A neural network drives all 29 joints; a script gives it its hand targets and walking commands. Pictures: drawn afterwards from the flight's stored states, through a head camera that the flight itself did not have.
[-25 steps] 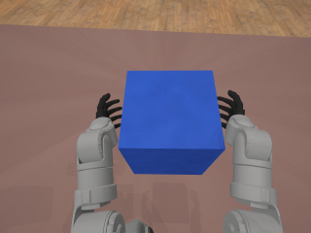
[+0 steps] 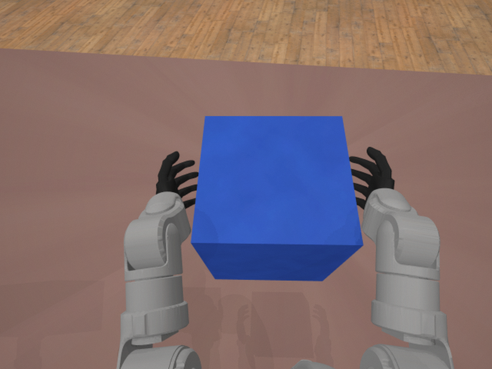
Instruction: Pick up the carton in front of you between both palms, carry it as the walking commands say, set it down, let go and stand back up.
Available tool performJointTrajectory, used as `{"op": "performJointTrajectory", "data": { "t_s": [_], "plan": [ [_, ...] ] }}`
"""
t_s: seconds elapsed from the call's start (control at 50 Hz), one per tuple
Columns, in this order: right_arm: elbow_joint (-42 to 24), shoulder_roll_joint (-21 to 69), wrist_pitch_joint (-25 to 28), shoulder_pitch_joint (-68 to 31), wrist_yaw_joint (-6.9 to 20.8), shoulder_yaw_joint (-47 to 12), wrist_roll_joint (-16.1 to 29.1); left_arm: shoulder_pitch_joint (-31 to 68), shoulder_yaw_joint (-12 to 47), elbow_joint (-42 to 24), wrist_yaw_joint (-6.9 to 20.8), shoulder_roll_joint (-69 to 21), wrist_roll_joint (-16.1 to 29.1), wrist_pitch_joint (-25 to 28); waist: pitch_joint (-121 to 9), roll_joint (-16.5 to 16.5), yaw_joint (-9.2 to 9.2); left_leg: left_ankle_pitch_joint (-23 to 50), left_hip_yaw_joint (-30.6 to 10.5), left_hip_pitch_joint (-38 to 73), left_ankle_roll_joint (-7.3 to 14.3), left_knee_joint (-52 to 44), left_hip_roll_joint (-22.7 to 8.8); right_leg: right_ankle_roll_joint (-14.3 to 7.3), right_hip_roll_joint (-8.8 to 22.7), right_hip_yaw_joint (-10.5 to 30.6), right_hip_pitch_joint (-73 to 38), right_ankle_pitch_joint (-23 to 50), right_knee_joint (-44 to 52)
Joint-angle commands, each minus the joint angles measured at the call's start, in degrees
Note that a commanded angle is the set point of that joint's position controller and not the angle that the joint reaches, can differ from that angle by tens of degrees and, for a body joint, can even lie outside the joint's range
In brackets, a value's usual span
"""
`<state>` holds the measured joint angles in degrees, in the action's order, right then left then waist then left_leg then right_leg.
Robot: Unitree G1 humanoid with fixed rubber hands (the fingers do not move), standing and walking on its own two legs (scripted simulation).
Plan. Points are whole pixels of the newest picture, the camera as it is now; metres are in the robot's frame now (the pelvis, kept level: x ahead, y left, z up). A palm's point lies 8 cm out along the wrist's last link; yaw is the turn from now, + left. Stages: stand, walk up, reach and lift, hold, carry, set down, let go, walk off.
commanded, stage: carry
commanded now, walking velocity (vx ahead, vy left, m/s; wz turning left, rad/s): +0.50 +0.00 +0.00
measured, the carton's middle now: (270, 208) +0.36 +0.01 +0.03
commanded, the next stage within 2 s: none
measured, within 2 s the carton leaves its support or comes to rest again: neither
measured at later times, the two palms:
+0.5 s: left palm (202, 89) +0.67 +0.17 +0.06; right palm (338, 91) +0.65 -0.14 +0.06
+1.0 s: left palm (223, 40) +0.97 +0.15 +0.02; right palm (325, 37) +0.99 -0.16 +0.01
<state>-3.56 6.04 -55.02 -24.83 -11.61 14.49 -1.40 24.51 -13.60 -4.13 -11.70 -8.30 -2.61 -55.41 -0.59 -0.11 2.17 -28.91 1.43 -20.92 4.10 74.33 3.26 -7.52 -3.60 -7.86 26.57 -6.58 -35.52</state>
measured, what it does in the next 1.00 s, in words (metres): goes down: left foot 0.04 m lower, then right foot 0.04 m lower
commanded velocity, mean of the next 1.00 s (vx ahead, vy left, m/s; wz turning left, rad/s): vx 0.50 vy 0.00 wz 0.00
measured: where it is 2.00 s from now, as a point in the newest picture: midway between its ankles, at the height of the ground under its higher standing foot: (266, 171)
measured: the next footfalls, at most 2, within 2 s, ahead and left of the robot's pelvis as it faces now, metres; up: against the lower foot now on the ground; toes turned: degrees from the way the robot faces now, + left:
left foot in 0.38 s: +0.42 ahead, +0.07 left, -0.04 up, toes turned +2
right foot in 0.88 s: +0.75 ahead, -0.05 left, -0.07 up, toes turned -4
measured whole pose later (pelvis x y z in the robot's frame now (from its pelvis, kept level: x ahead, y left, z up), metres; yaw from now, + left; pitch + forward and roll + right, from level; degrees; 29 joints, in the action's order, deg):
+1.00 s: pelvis +0.65 -0.01 -0.07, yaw +0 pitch +4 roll +0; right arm 0.9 6.8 -53.8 -23.9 -11.7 15.6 -2.0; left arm 23.5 -14.5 0.4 -11.6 -8.7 -3.0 -54.0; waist -3.3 0.0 2.4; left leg -27.9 0.8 -23.7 3.6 76.0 3.2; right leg -7.5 -3.8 -7.6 26.6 -6.2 -34.8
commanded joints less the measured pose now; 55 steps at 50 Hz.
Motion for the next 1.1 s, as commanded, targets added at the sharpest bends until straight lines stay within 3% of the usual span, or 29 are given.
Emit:
{"op": "performJointTrajectory", "data": {
  "t_s": [0.0, 0.06, 0.16, 0.26, 0.28, 0.32, 0.34, 0.36, 0.38, 0.4, 0.42, 0.44, 0.46, 0.48, 0.52, 0.6, 0.66, 0.76, 0.8, 0.84, 0.86, 0.88, 0.9, 0.92, 0.94, 0.96, 0.98, 1.02, 1.08],
  "plan": [
    [-2.63, 42.81, -0.02, -29.19, 0.15, -30.67, 6.10, 32.68, 34.74, -5.51, 1.41, -42.25, 11.44, 0.75, -23.16, 1.00, 0.74, 5.22, -3.25, -19.21, -0.30, -1.25, -3.90, -7.87, 20.35, 29.83, -31.12, 16.54, 12.71],
    [-1.30, 45.72, 1.41, -28.64, 1.09, -30.82, 4.77, 35.72, 37.69, -6.62, 2.78, -45.76, 13.09, 2.37, -22.84, 2.18, 0.15, 7.26, -2.04, -16.96, -1.09, -11.49, -4.92, -5.93, 18.09, 24.03, -27.83, 17.57, 13.69],
    [-3.05, 45.20, 3.57, -26.87, 0.88, -33.06, 5.30, 31.07, 38.47, -6.50, 2.70, -44.35, 12.98, 4.07, -22.48, 5.43, 2.30, 21.34, 2.29, -19.82, -1.25, -27.63, -3.63, -2.63, 13.70, 14.77, -33.87, 37.70, 10.30],
    [-6.63, 40.65, 3.09, -26.63, 0.40, -33.88, 6.18, 26.68, 36.93, -6.22, 1.53, -40.06, 11.62, 4.09, -19.59, 6.71, 4.39, 36.32, 7.19, -13.06, 0.04, -45.18, 0.41, -0.75, 8.90, 9.14, -35.29, 36.71, 7.22],
    [-6.76, 39.74, 2.67, -26.25, 0.37, -33.65, 6.10, 25.74, 36.34, -5.63, 1.25, -39.34, 10.99, 3.82, -19.10, 7.17, 3.97, 38.51, 7.27, -9.13, 0.85, -48.02, 0.85, -0.52, 9.17, 8.67, -33.89, 36.36, 6.10],
    [-5.58, 37.92, 1.86, -24.84, 0.23, -32.38, 5.56, 24.91, 35.46, -4.45, 0.79, -38.28, 9.80, 3.04, -21.00, 7.80, 0.61, 40.26, 7.52, 2.39, 2.24, -51.25, 1.39, 1.18, 9.22, 6.79, -30.98, 39.08, -2.56],
    [-4.63, 37.08, 1.55, -23.84, 0.13, -31.52, 5.00, 25.59, 35.33, -4.08, 0.67, -37.70, 9.53, 2.65, -23.17, 6.45, -2.16, 41.66, 7.32, 10.42, 2.13, -52.99, -0.09, 2.52, 8.42, 4.24, -28.19, 35.60, -11.09],
    [-3.80, 36.00, 1.17, -22.54, 0.12, -30.37, 4.19, 26.78, 35.08, -3.99, 0.51, -37.12, 9.33, 2.25, -25.60, 2.54, -3.99, 46.21, 1.95, 21.27, 1.34, -49.45, -6.22, 3.31, 6.90, 3.22, -19.19, 20.30, -21.36],
    [-2.35, 34.51, 0.80, -21.51, 0.00, -28.97, 3.54, 27.56, 34.86, -3.49, 0.23, -37.53, 9.30, 1.66, -26.61, -6.84, -3.57, 70.41, -10.72, 32.35, 1.88, -39.34, -16.92, 4.08, 2.68, 3.36, -5.23, -15.55, -29.52],
    [-1.92, 33.67, 0.62, -23.91, -0.80, -28.71, 3.82, 25.68, 34.46, -2.72, 0.14, -38.09, 9.48, 1.15, -32.35, -17.65, -6.15, 54.45, -32.44, 44.10, 16.13, -43.06, -27.06, 6.91, -2.71, 7.46, 11.54, -28.81, -47.53],
    [0.04, 35.88, 0.39, -22.05, -0.81, -29.46, 4.90, 27.44, 33.65, -3.42, -0.19, -37.40, 9.84, 1.05, -31.23, -12.70, -6.21, 36.29, -35.86, 40.83, 16.35, -47.81, -24.89, 4.70, -0.13, 10.32, 16.27, -25.73, -48.70],
    [-1.05, 38.68, 0.52, -24.70, -0.29, -30.79, 6.08, 29.38, 32.60, -3.25, -0.37, -38.66, 9.31, 1.15, -27.25, -7.37, -6.32, 32.39, -31.52, 34.87, 14.65, -49.54, -22.05, 3.77, 1.76, 10.56, 16.88, -23.18, -45.93],
    [-2.21, 41.98, 0.74, -27.72, 0.55, -32.71, 7.74, 29.95, 31.37, -2.89, -0.38, -40.12, 8.27, 1.49, -24.38, -0.76, -5.38, 34.38, -27.00, 28.88, 12.41, -50.99, -20.21, 3.92, 3.35, 10.23, 15.09, -20.16, -41.28],
    [-3.82, 44.62, 1.32, -31.47, 1.35, -34.77, 9.40, 29.35, 30.51, -2.29, -0.18, -41.12, 7.34, 1.86, -23.38, -0.03, -4.87, 36.47, -24.37, 24.89, 11.88, -51.63, -19.61, 4.10, 4.16, 10.05, 13.36, -18.43, -37.48],
    [-5.08, 47.33, 2.52, -34.95, 2.45, -37.25, 11.46, 29.61, 30.16, -1.32, 0.27, -42.83, 6.13, 2.74, -22.89, -1.36, -3.69, 35.35, -19.91, 20.73, 9.81, -52.88, -17.53, 4.90, 5.25, 9.32, 10.31, -16.48, -30.90],
    [-4.76, 46.64, 4.05, -31.55, 2.57, -37.88, 11.42, 28.69, 31.70, -1.70, 0.43, -42.98, 6.17, 4.65, -23.73, -5.02, -5.29, 52.17, -13.47, 25.91, 8.40, -50.39, -16.06, 5.51, 5.21, 6.78, 14.33, -9.22, -21.39],
    [-5.68, 45.00, 4.51, -29.53, 2.33, -37.72, 11.33, 28.31, 32.61, -3.60, 0.27, -41.75, 6.93, 5.16, -22.94, -5.79, -6.11, 59.40, -8.69, 28.38, 6.42, -48.89, -12.81, 5.21, 4.42, 4.75, 15.38, 0.03, -13.26],
    [-4.38, 40.56, 3.70, -24.60, 1.06, -35.61, 9.30, 26.39, 32.35, -4.53, -0.26, -37.41, 7.12, 3.99, -19.39, -5.54, -8.31, 56.89, -3.65, 28.82, 5.02, -45.71, -7.92, 4.02, 0.72, -0.38, 9.10, 13.38, 5.46],
    [-3.06, 39.54, 3.01, -23.84, 0.55, -34.91, 8.46, 25.60, 31.36, -3.63, -0.27, -35.70, 6.73, 3.17, -18.73, -6.36, -6.58, 56.69, -2.94, 25.64, 4.05, -41.81, -8.46, 2.66, 0.08, -0.56, 0.94, 17.40, 10.45],
    [-2.27, 39.46, 2.12, -24.70, 0.26, -34.69, 8.01, 23.61, 29.63, -1.70, -0.40, -34.38, 5.74, 2.49, -21.85, -5.65, -1.76, 57.94, 0.71, 21.71, 1.77, -29.45, -8.43, 1.71, 0.63, -0.96, -13.05, 19.62, 13.96],
    [-2.03, 39.10, 1.75, -25.76, 0.09, -34.30, 7.83, 23.01, 28.55, -1.13, -0.40, -33.90, 5.09, 2.18, -24.10, -2.43, 0.74, 45.73, 2.69, 14.22, 0.66, -18.90, -6.70, 1.73, 4.77, 3.04, -23.11, 23.68, 12.08],
    [-1.39, 39.32, 1.24, -26.94, -0.11, -33.89, 7.60, 22.59, 27.16, 0.00, -0.41, -32.51, 4.37, 1.83, -27.14, 5.94, 0.01, 13.48, 3.30, 0.23, -0.33, -8.42, -3.02, 0.29, 16.14, 16.28, -35.99, 46.66, 0.72],
    [0.98, 39.69, 0.70, -25.47, 0.04, -33.18, 7.87, 24.85, 26.88, 1.03, -0.92, -31.34, 4.78, 1.66, -32.36, 17.42, 1.32, -7.58, -1.16, -18.96, -3.25, 10.67, 3.52, -12.93, 27.25, 37.78, -50.19, 36.51, 3.53],
    [-0.70, 39.70, 0.70, -26.39, -0.11, -32.90, 7.74, 22.97, 28.42, 1.98, -0.89, -34.16, 5.89, 1.74, -31.99, 13.01, 3.03, -4.33, -3.71, -23.91, -1.29, 12.75, 0.67, -13.73, 25.82, 42.18, -47.48, 14.84, 8.23],
    [-0.69, 41.62, 0.93, -29.07, -0.21, -32.23, 7.71, 25.13, 29.17, 0.90, -0.42, -36.91, 6.75, 1.88, -28.31, 8.75, 2.63, -1.44, -4.20, -24.93, -0.40, 9.90, -1.44, -11.39, 22.60, 38.29, -41.50, 7.96, 10.91],
    [-0.53, 43.13, 1.41, -30.54, -0.17, -31.23, 6.94, 28.94, 31.00, -0.19, 0.39, -40.32, 8.46, 2.11, -25.31, 2.44, 1.55, 1.89, -3.56, -22.70, -0.45, 5.01, -2.68, -9.00, 20.85, 33.82, -34.56, 7.98, 12.39],
    [0.22, 44.40, 1.84, -30.46, 0.09, -30.18, 5.84, 32.76, 33.31, -1.65, 1.22, -43.35, 10.14, 2.59, -23.74, 1.13, 0.50, 4.30, -3.56, -20.64, -0.59, 1.30, -3.84, -8.22, 20.37, 31.20, -29.32, 8.52, 13.30],
    [1.27, 46.38, 2.86, -30.16, 0.71, -30.13, 4.71, 36.43, 35.89, -3.08, 2.44, -46.44, 12.10, 3.87, -22.70, 1.28, -0.65, 6.11, -3.08, -16.53, -0.90, -5.35, -4.96, -6.79, 18.47, 27.06, -22.91, 6.46, 15.01],
    [1.29, 46.69, 4.53, -29.12, 0.94, -31.38, 4.54, 34.60, 36.85, -2.85, 2.72, -46.17, 11.95, 5.31, -23.08, 4.08, 0.03, 9.81, -1.48, -19.61, -1.50, -13.92, -5.74, -6.80, 17.76, 22.63, -26.09, 17.49, 13.81]
  ]
}}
